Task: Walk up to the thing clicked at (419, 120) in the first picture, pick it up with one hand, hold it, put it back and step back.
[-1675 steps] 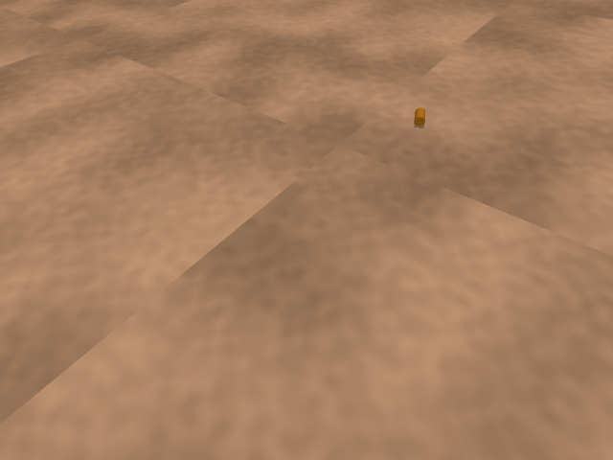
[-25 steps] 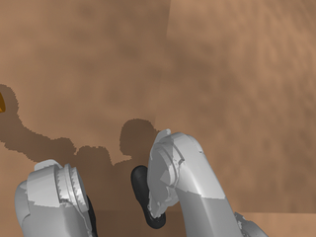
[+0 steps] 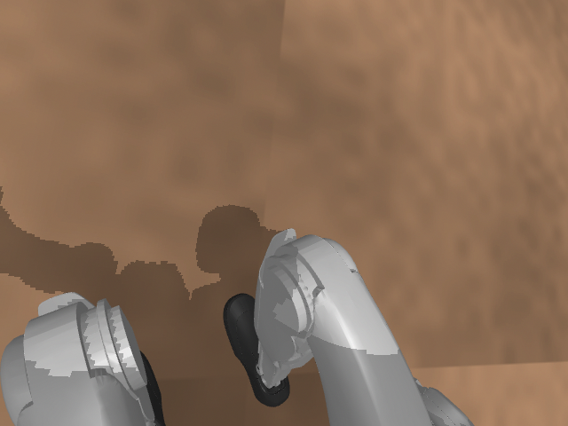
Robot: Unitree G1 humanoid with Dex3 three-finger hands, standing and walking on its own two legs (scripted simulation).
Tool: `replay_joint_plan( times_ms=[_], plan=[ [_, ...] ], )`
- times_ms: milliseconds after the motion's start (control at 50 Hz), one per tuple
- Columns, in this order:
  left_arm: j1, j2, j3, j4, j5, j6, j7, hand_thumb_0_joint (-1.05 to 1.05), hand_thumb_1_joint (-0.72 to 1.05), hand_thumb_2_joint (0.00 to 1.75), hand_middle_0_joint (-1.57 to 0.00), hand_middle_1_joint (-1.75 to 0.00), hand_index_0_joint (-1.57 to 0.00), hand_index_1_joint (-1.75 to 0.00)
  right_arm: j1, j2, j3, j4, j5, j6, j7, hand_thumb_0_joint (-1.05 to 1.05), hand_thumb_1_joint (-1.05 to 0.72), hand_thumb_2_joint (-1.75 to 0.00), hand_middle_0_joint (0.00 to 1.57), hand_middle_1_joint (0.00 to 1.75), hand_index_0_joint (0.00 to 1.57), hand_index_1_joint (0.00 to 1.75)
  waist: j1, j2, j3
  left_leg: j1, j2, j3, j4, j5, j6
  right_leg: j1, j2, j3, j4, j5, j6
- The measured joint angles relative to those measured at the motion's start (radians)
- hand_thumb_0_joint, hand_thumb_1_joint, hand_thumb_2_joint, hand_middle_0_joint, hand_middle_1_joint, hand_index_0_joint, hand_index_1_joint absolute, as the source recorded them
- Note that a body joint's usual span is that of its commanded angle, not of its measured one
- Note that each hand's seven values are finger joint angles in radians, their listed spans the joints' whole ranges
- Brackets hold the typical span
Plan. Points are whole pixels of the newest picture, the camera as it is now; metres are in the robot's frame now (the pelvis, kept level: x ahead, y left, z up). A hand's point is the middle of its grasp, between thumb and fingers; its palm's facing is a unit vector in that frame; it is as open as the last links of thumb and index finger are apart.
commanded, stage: rest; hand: left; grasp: from above
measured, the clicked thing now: out of the picture +0.45 +0.35 -0.27
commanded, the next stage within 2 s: open in 0.28 s
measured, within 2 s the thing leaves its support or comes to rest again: rests again in 0.62 s
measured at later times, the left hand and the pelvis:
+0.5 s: hand out of the picture +0.43 +0.35 -0.25, palm faces -0.46 -0.15 -0.87, open 8.6 cm; pelvis +0.00 +0.00 +0.00, yaw -1 degrees
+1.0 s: hand out of the picture +0.44 +0.36 -0.25, palm faces -0.45 -0.16 -0.88, open 11.2 cm; pelvis +0.00 +0.00 +0.01, yaw -1 degrees
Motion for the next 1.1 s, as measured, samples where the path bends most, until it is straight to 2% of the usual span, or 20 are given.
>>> replay_joint_plan(
  times_ms=[160,300,480,660,880,1100],
  plan=[
    [-0.001,0.014,0.006,0.012,-0.006,0.003,0.003,0.0,0.21,0.2,-0.88,-0.27,-0.91,-0.26,0.006,-0.014,0.009,-0.012,0.001,-0.009,0.001,0.0,-0.9,-0.9,0.2,0.3,0.2,0.3,-0.007,-0.002,0.005,0.0,0.0,-0.006,0.001,0.0,0.001,0.003,0.003,-0.004,-0.005,0.002,0.003],
    [-0.004,0.026,-0.006,0.02,-0.018,0.0,0.003,0.0,0.21,0.21,-0.88,-0.27,-0.91,-0.26,0.0,-0.02,0.022,-0.015,0.002,-0.012,0.004,0.0,-0.9,-0.9,0.2,0.3,0.2,0.3,-0.009,-0.007,0.01,0.006,0.0,-0.012,0.0,0.0,-0.001,0.01,0.004,-0.009,-0.008,0.004,0.002],
    [-0.015,0.039,-0.02,0.034,-0.017,-0.008,0.004,-0.01,0.21,0.23,-0.86,-0.28,-0.89,-0.27,-0.016,-0.023,0.035,-0.023,-0.001,-0.017,0.001,0.0,-0.9,-0.9,0.2,0.3,0.2,0.3,-0.008,-0.013,0.018,0.01,0.002,-0.018,0.003,0.002,-0.001,0.014,0.007,-0.013,-0.011,0.01,0.004],
    [-0.021,0.044,-0.034,0.04,-0.015,-0.013,0.016,-0.01,0.22,0.33,-0.73,-0.37,-0.76,-0.36,-0.021,-0.02,0.044,-0.024,-0.005,-0.024,0.003,0.0,-0.89,-0.9,0.2,0.3,0.2,0.3,-0.005,-0.016,0.014,0.01,0.002,-0.019,0.0,0.0,-0.001,0.015,0.009,-0.013,-0.015,0.009,0.005],
    [-0.027,0.039,-0.05,0.03,-0.036,0.0,0.007,0.0,0.05,0.51,-0.55,-0.54,-0.57,-0.52,-0.026,-0.014,0.047,-0.018,-0.004,-0.026,0.011,0.0,-0.9,-0.9,0.2,0.3,0.2,0.3,-0.006,-0.015,0.011,0.016,0.0,-0.023,-0.002,-0.007,0.0,0.023,0.01,-0.016,-0.021,0.002,0.008],
    [-0.018,0.036,-0.048,0.03,-0.034,-0.003,0.001,0.0,-0.11,0.66,-0.4,-0.68,-0.42,-0.67,-0.019,-0.016,0.051,-0.025,-0.001,-0.021,0.012,0.0,-0.9,-0.9,0.2,0.3,0.2,0.3,-0.007,-0.011,0.005,0.015,-0.001,-0.023,-0.007,0.002,0.001,0.025,0.01,-0.015,-0.027,0.009,0.01]
  ],
)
